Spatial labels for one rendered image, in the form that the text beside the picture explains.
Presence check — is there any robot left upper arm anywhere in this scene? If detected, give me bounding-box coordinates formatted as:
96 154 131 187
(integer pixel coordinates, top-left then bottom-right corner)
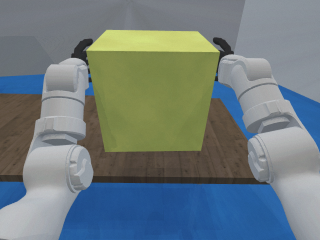
0 144 94 240

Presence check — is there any robot right forearm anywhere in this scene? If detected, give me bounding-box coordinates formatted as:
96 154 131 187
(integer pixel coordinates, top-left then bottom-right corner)
218 54 320 171

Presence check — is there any carton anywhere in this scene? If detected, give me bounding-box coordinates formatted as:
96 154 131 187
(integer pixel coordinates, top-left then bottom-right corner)
86 30 220 152

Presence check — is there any robot left forearm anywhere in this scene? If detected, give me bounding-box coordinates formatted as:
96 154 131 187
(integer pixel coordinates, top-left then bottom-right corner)
23 58 89 186

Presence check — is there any robot right hand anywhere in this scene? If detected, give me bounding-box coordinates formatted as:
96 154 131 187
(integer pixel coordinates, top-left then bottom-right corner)
213 37 234 82

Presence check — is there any robot right upper arm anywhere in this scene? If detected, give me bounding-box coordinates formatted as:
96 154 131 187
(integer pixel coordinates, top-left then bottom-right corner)
247 126 320 240

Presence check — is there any table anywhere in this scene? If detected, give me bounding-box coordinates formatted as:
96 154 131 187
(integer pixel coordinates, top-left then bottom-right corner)
0 93 270 185

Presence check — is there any robot left hand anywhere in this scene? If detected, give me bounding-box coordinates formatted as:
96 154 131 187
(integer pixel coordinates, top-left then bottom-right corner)
71 38 93 83

